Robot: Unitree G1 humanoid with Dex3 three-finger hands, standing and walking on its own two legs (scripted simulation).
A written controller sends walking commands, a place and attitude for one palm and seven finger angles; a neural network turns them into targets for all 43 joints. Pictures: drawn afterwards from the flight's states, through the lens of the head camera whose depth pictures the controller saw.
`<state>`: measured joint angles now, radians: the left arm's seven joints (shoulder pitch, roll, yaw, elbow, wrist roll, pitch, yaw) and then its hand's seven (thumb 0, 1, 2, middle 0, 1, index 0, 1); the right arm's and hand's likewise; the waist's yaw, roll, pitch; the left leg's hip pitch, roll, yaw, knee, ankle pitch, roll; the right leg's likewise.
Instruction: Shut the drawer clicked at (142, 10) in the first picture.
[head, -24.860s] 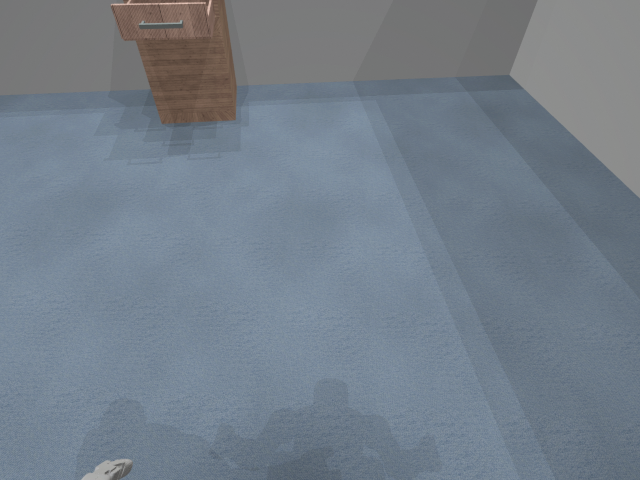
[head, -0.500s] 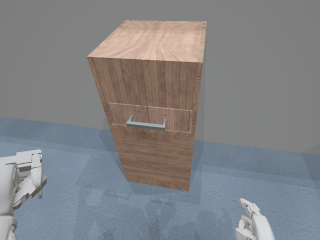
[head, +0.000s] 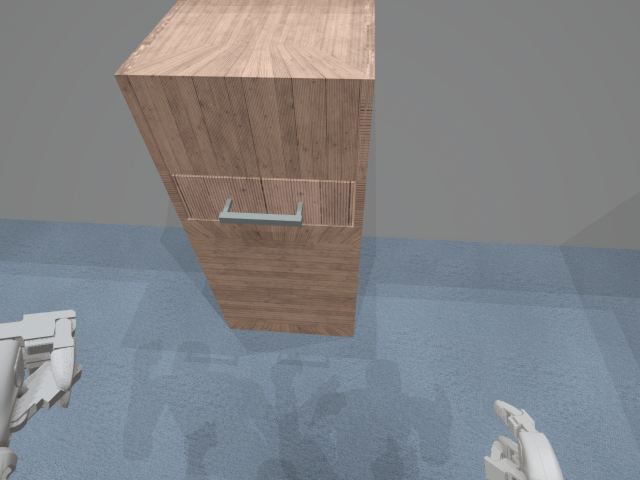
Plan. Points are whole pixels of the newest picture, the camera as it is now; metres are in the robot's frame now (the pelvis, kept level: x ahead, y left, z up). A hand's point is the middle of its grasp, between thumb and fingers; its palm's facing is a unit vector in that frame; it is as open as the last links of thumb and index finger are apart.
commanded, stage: step back with the hand held close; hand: left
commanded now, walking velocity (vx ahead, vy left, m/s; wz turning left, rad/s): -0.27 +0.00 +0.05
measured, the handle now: (262, 212) +0.65 +0.17 -0.13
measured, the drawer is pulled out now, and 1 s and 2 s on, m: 0.00 0.00 0.00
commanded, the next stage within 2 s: stop stepping back and stand still in 1.24 s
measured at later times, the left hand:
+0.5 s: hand out of the picture +0.13 +0.26 +0.14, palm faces +0.35 -0.80 -0.48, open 3.2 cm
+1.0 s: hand out of the picture +0.09 +0.25 +0.16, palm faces +0.36 -0.81 -0.46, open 3.2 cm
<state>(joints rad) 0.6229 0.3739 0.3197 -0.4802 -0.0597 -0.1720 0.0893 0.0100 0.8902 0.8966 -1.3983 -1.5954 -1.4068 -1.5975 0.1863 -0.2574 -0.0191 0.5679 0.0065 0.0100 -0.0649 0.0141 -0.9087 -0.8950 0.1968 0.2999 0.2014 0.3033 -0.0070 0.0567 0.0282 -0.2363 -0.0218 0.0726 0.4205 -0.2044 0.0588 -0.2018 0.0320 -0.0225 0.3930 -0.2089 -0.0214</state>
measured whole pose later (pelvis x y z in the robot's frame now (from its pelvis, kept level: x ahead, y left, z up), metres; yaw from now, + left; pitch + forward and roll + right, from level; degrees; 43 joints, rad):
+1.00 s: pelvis -0.10 +0.01 -0.02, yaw +3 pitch +3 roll -1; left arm 0.62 0.43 0.40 -0.63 -0.03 -0.30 0.13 0.01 0.88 0.90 -1.40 -1.60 -1.41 -1.60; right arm 0.20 -0.21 -0.03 0.60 -0.01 -0.04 -0.06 0.01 -0.91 -0.89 0.20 0.30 0.20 0.30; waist -0.03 -0.06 0.01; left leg -0.43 -0.03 0.00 0.68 -0.34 0.02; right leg -0.41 0.04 0.04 0.53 -0.16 0.00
